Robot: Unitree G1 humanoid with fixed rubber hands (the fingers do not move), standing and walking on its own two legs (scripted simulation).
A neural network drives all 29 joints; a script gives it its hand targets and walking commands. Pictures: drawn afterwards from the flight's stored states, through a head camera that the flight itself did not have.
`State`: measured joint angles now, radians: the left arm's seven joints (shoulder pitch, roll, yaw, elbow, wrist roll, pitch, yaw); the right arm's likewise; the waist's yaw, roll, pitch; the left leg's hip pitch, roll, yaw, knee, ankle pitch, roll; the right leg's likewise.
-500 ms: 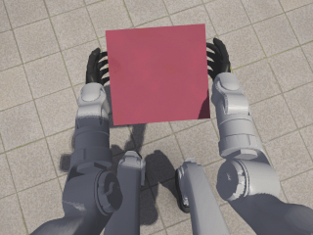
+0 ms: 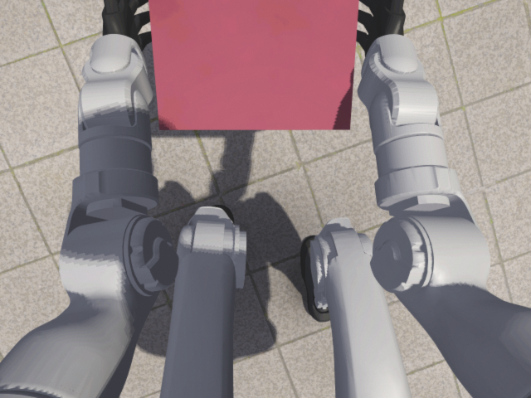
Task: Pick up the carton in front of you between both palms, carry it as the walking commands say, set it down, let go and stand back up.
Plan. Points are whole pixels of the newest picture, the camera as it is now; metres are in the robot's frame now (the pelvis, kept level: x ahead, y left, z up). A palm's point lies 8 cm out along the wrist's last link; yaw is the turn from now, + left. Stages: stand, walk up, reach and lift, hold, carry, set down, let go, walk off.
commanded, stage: set down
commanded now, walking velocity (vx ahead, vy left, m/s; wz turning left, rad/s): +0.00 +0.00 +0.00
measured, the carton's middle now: (254, 51) +0.53 +0.09 -0.20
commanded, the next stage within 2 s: none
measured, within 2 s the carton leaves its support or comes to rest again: rests again in 0.84 s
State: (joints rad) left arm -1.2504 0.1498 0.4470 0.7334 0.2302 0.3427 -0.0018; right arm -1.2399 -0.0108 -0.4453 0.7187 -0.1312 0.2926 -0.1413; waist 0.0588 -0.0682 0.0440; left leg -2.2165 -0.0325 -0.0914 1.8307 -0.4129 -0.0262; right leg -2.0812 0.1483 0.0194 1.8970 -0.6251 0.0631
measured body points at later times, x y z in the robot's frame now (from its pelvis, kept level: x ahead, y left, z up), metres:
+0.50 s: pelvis -0.01 +0.00 -0.06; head +0.37 +0.05 +0.17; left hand +0.54 +0.25 -0.24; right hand +0.56 -0.05 -0.25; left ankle +0.13 +0.13 -0.42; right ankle +0.08 -0.12 -0.42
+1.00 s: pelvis +0.00 -0.01 -0.07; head +0.38 +0.05 +0.16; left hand +0.53 +0.24 -0.27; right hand +0.56 -0.06 -0.26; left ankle +0.13 +0.13 -0.42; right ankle +0.08 -0.12 -0.42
